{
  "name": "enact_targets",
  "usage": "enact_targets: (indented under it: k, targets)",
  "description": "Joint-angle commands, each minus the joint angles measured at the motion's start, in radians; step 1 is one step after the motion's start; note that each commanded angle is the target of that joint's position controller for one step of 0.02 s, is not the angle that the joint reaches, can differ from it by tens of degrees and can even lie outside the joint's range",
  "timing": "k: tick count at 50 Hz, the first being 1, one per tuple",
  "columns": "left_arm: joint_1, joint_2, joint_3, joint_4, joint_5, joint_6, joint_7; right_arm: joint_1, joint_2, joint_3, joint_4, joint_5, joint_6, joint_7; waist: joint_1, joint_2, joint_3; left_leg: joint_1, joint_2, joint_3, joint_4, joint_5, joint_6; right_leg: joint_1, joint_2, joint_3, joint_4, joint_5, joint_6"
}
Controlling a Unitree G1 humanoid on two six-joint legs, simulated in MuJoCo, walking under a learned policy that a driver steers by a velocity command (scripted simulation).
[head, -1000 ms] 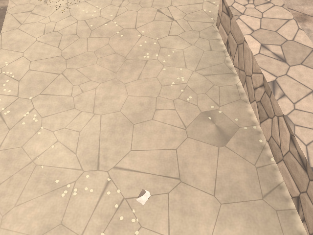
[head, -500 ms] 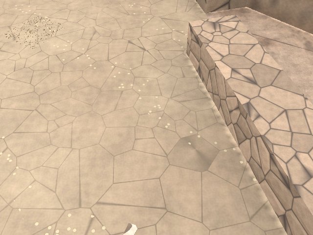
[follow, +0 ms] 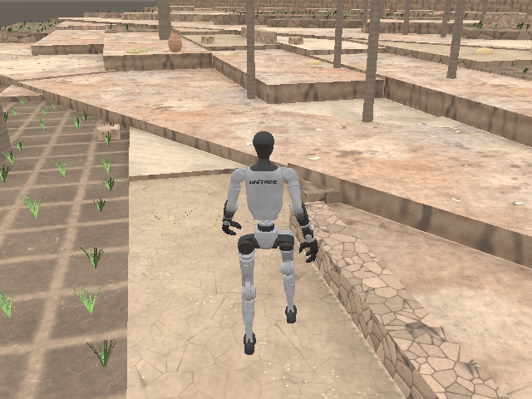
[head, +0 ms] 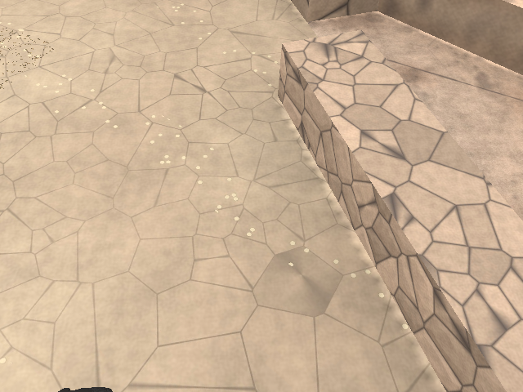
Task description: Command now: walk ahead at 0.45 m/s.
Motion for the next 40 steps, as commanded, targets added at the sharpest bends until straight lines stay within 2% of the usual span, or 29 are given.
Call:
enact_targets:
  k: [1,3,4,5,6,7,8,9,10,11,12,13,14,15,16,18,20,22,26,30,32,33,34,35,36,37,38,39,40]
  targets:
    - [-0.15,0.037,-0.003,-0.108,-0.007,-0.019,-0.014,0.006,-0.197,-0.047,-0.039,0.011,-0.008,-0.007,-0.001,0.134,0.091,-0.083,0.247,-0.137,-0.101,0.232,0.158,0.018,0.028,-0.025,-0.1,0.077,-0.003]
    - [-0.165,0.062,0.002,-0.12,-0.008,-0.023,-0.019,0.001,-0.202,-0.051,-0.029,0.018,-0.006,-0.008,0.017,0.132,0.104,-0.038,0.277,-0.139,-0.083,0.271,0.144,0.023,0.028,-0.012,-0.14,0.058,-0.033]
    - [-0.152,0.079,0.007,-0.121,-0.007,-0.026,-0.019,-0.008,-0.212,-0.056,-0.029,0.018,-0.003,-0.009,0.034,0.133,0.095,-0.013,0.285,-0.133,-0.059,0.334,0.134,0.053,0.033,-0.014,-0.154,0.035,-0.048]
    - [-0.115,0.098,0.016,-0.113,-0.005,-0.027,-0.017,-0.02,-0.224,-0.06,-0.029,0.016,0.0,-0.01,0.064,0.139,0.063,0.006,0.283,-0.119,-0.002,0.482,0.123,0.119,0.053,-0.029,-0.164,0.013,-0.066]
    - [-0.027,0.122,0.031,-0.09,-0.001,-0.025,-0.01,-0.033,-0.229,-0.062,-0.03,0.016,0.004,-0.011,0.119,0.137,0.0,0.006,0.258,-0.085,0.116,0.659,0.105,0.246,0.082,-0.054,-0.182,0.006,-0.09]
    - [0.129,0.159,0.052,-0.044,0.003,-0.023,0.001,-0.028,-0.211,-0.055,-0.035,0.011,0.01,-0.012,0.19,0.114,-0.102,-0.071,0.208,-0.057,0.313,0.724,0.078,0.474,0.09,-0.06,-0.183,0.003,-0.117]
    - [0.317,0.225,0.069,-0.014,0.017,-0.016,0.016,-0.021,-0.153,-0.03,-0.061,-0.014,0.009,-0.011,0.256,-0.009,-0.256,-0.3,0.148,-0.034,0.644,0.425,0.043,0.787,-0.111,0.166,-0.159,-0.068,-0.177]
    - [0.341,0.291,0.072,-0.002,0.035,-0.019,0.006,0.118,-0.018,0.007,-0.076,0.007,-0.011,-0.007,0.168,-0.293,-0.4,-0.623,-0.037,-0.079,0.975,-0.284,-0.008,1.022,-0.34,0.673,-0.329,-0.355,-0.326]
    - [0.314,0.184,0.049,-0.004,0.027,-0.022,0.005,0.032,-0.147,-0.023,-0.065,0.039,-0.026,-0.003,0.209,-0.176,-0.309,-0.736,0.008,-0.175,1.079,-0.282,-0.002,0.931,-0.32,0.723,-0.439,-0.527,-0.294]
    - [0.243,0.146,0.035,-0.002,0.018,-0.025,0.008,-0.071,-0.194,-0.039,-0.098,0.054,-0.031,-0.001,0.195,-0.123,-0.155,-0.785,0.056,-0.146,1.078,-0.189,0.01,0.799,-0.294,0.556,-0.448,-0.479,-0.246]
    - [0.177,0.125,0.026,-0.002,0.022,-0.027,0.007,-0.114,-0.184,-0.037,-0.105,0.042,-0.029,-0.006,0.16,-0.046,-0.091,-0.742,0.104,-0.124,1.037,-0.1,0.008,0.668,-0.256,0.429,-0.464,-0.333,-0.221]
    - [0.13,0.097,0.02,0.0,0.029,-0.033,0.003,-0.122,-0.169,-0.041,-0.102,0.024,-0.022,-0.008,0.128,-0.039,-0.051,-0.699,0.132,-0.128,0.983,-0.04,0.002,0.57,-0.213,0.326,-0.488,-0.222,-0.206]
    - [0.105,0.085,0.018,0.007,0.037,-0.042,0.003,-0.093,-0.152,-0.042,-0.093,0.022,-0.008,-0.008,0.096,-0.062,-0.045,-0.635,0.156,-0.137,0.96,0.002,-0.003,0.506,-0.186,0.25,-0.518,-0.16,-0.194]
    - [0.095,0.079,0.019,0.019,0.037,-0.051,0.003,-0.073,-0.129,-0.04,-0.084,0.024,0.004,-0.007,0.082,-0.062,-0.044,-0.604,0.162,-0.136,0.946,0.017,-0.008,0.472,-0.178,0.206,-0.542,-0.111,-0.195]
    - [0.096,0.081,0.021,0.033,0.035,-0.06,0.004,-0.069,-0.112,-0.039,-0.082,0.025,0.015,-0.008,0.074,-0.049,-0.032,-0.603,0.164,-0.135,0.937,0.026,-0.015,0.447,-0.177,0.159,-0.56,-0.059,-0.2]
    - [0.098,0.101,0.028,0.057,0.036,-0.069,0.007,-0.105,-0.104,-0.04,-0.1,0.02,0.03,-0.011,0.069,-0.031,0.006,-0.658,0.164,-0.147,0.898,0.087,-0.028,0.426,-0.177,0.082,-0.587,0.005,-0.203]
    - [0.117,0.114,0.032,0.079,0.038,-0.067,0.016,-0.151,-0.104,-0.042,-0.122,0.014,0.03,-0.01,0.079,-0.02,0.03,-0.719,0.159,-0.161,0.819,0.185,-0.038,0.45,-0.172,0.021,-0.599,0.04,-0.203]
    - [0.121,0.123,0.031,0.089,0.038,-0.062,0.023,-0.198,-0.102,-0.04,-0.138,0.013,0.021,0.0,0.091,-0.013,0.042,-0.722,0.147,-0.14,0.701,0.296,-0.039,0.466,-0.152,-0.049,-0.604,0.077,-0.187]
    - [0.183,0.159,0.038,0.118,0.028,-0.045,0.035,-0.346,-0.071,-0.024,-0.197,0.012,0.013,0.027,0.154,0.012,0.08,-0.721,0.135,-0.049,0.503,0.391,-0.027,0.542,-0.164,-0.137,-0.595,0.128,-0.167]
    - [0.237,0.181,0.045,0.146,0.015,-0.007,0.038,-0.44,-0.069,-0.019,-0.268,0.018,0.011,0.055,0.18,0.006,0.101,-0.786,0.117,0.008,0.413,0.281,0.007,0.711,-0.21,-0.176,-0.515,0.251,-0.157]
    - [0.221,0.2,0.049,0.143,0.01,0.008,0.042,-0.427,-0.088,-0.028,-0.291,0.018,0.015,0.065,0.15,-0.02,0.066,-0.705,0.069,0.063,0.393,0.186,0.038,0.744,-0.216,-0.207,-0.422,0.522,-0.138]
    - [0.211,0.22,0.053,0.139,0.007,0.015,0.048,-0.389,-0.107,-0.039,-0.293,0.017,0.02,0.066,0.12,-0.048,0.025,-0.629,0.031,0.095,0.402,0.128,0.058,0.753,-0.216,-0.219,-0.341,0.711,-0.127]
    - [0.199,0.236,0.057,0.134,0.006,0.023,0.053,-0.298,-0.138,-0.057,-0.279,0.019,0.025,0.064,0.065,-0.067,-0.033,-0.509,-0.011,0.116,0.402,0.083,0.084,0.744,-0.208,-0.23,-0.205,0.854,-0.117]
    - [0.18,0.241,0.056,0.128,0.0,0.029,0.058,-0.15,-0.185,-0.085,-0.246,0.021,0.028,0.054,-0.023,-0.054,-0.113,-0.286,-0.05,0.114,0.338,0.132,0.122,0.662,-0.179,-0.249,-0.007,0.849,-0.091]
    - [0.188,0.208,0.043,0.109,0.01,0.02,0.061,0.004,-0.264,-0.12,-0.207,0.024,0.042,0.032,-0.089,0.023,-0.2,0.024,0.023,-0.043,0.306,0.152,0.175,0.432,-0.136,-0.244,0.279,0.569,-0.047]
    - [0.282,0.044,-0.007,0.053,0.042,-0.01,0.041,-0.029,-0.37,-0.132,-0.211,0.025,0.037,0.022,0.051,0.29,-0.272,0.352,0.292,-0.62,0.231,0.03,0.361,-0.04,0.084,-0.164,0.643,-0.446,0.018]
    - [0.187,0.119,-0.001,0.036,0.01,-0.055,0.025,0.009,-0.292,-0.109,-0.241,0.013,0.02,0.027,-0.023,0.175,-0.419,0.424,0.367,-0.873,0.086,-0.062,0.41,-0.152,0.11,0.083,0.756,-0.518,0.005]
    - [0.082,0.164,0.011,0.0,-0.025,-0.075,0.016,-0.021,-0.237,-0.093,-0.227,0.003,0.007,0.03,-0.037,0.124,-0.274,0.338,0.335,-0.712,0.062,0.011,0.348,-0.228,0.055,0.101,0.722,-0.42,-0.019]
    - [0.066,0.151,0.004,-0.005,-0.016,-0.086,0.02,-0.083,-0.21,-0.085,-0.229,0.011,0.0,0.03,0.012,0.047,-0.169,0.181,0.286,-0.574,0.063,0.114,0.308,-0.2,0.01,0.093,0.624,-0.331,-0.032]
Next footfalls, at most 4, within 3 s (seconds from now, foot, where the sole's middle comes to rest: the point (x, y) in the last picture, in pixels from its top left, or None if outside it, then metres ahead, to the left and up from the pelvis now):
0.16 right None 0.26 -0.15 -0.78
0.72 left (193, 378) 0.53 0.13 -0.78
1.20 right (216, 256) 0.89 0.05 -0.78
1.74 left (102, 223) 1.03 0.40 -0.78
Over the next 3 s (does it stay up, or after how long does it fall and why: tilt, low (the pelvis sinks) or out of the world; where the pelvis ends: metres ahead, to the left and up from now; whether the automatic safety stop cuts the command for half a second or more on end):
stays up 1.54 0.41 -0.01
